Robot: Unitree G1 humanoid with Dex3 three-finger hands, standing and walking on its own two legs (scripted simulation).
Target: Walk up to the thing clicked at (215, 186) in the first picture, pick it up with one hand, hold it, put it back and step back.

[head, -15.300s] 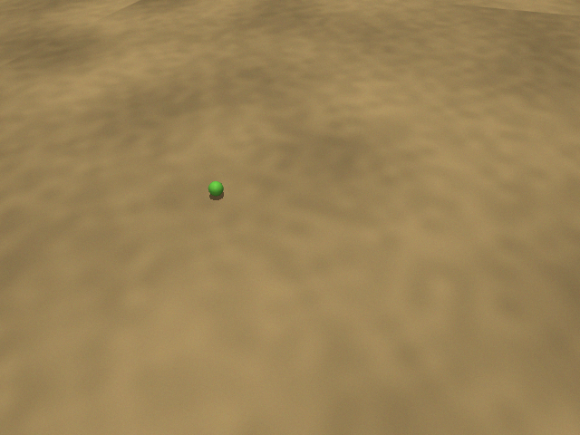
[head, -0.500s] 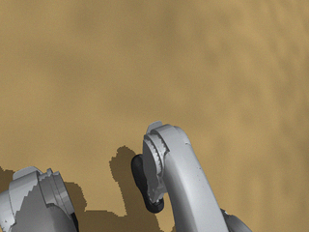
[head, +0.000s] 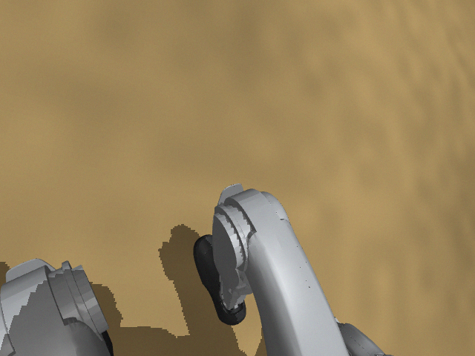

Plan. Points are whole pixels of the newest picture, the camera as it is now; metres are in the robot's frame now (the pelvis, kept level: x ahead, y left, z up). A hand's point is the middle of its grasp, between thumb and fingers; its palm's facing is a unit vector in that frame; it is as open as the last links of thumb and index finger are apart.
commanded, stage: rest palm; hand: left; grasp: from above
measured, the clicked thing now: out of the picture +0.48 +0.34 -0.27
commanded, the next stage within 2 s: close in 0.24 s
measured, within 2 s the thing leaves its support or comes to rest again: neither
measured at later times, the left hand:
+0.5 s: hand out of the picture +0.46 +0.33 -0.25, palm faces -0.44 -0.16 -0.88, open 13.3 cm
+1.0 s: hand out of the picture +0.46 +0.33 -0.25, palm faces -0.45 -0.15 -0.88, open 12.4 cm
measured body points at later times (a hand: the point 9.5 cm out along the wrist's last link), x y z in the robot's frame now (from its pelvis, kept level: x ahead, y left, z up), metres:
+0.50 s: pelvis +0.00 +0.00 +0.00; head +0.29 +0.13 +0.32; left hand +0.48 +0.34 -0.20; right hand +0.04 -0.26 -0.04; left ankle +0.05 +0.12 -0.27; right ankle +0.12 -0.14 -0.27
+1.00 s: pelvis +0.00 +0.00 +0.00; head +0.28 +0.14 +0.32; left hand +0.48 +0.34 -0.20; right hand +0.04 -0.25 -0.04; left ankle +0.05 +0.12 -0.27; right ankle +0.12 -0.14 -0.27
